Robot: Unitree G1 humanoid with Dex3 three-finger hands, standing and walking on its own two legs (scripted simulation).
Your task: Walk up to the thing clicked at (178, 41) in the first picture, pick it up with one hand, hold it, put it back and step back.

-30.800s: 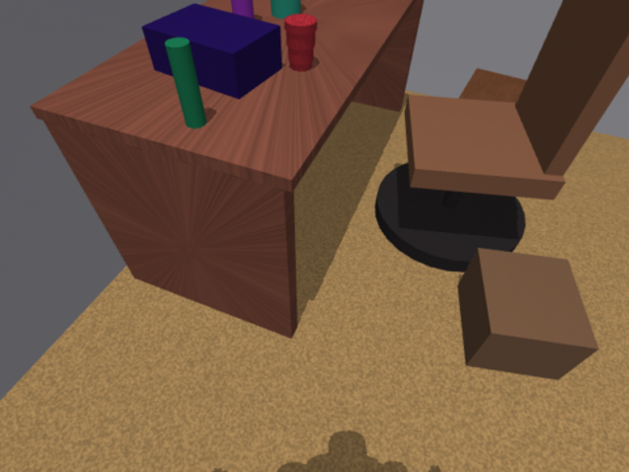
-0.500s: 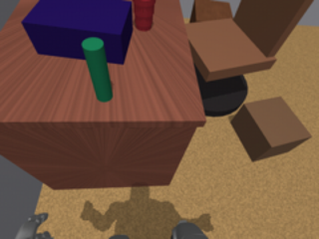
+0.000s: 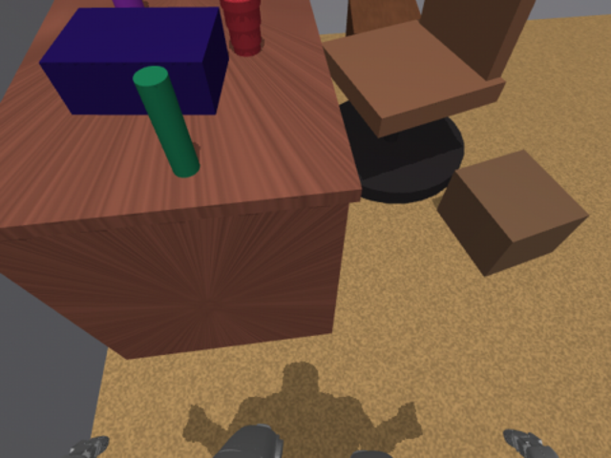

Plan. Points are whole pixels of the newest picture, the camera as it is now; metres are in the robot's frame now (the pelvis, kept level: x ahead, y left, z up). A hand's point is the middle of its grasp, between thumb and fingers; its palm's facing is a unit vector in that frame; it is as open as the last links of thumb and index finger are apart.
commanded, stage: step back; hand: left
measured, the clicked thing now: (170, 127) +0.59 +0.22 +0.06
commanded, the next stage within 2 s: none
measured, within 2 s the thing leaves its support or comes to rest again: neither
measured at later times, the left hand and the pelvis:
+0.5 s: hand out of the picture -0.06 +0.28 -0.16, palm faces +0.04 -0.94 -0.35, open 7.4 cm; pelvis -0.14 +0.01 +0.01, yaw +1 degrees
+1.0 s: hand out of the picture -0.18 +0.22 -0.12, palm faces +0.06 -0.89 -0.46, open 7.4 cm; pelvis -0.29 -0.06 +0.00, yaw +5 degrees
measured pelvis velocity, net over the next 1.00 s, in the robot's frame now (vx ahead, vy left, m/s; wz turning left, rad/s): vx -0.29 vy -0.06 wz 0.08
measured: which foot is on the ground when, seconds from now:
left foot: up 0.00-0.20, down 0.22-0.70, up 0.72-1.00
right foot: down 0.00-0.26, up 0.28-0.64, down 0.66-1.00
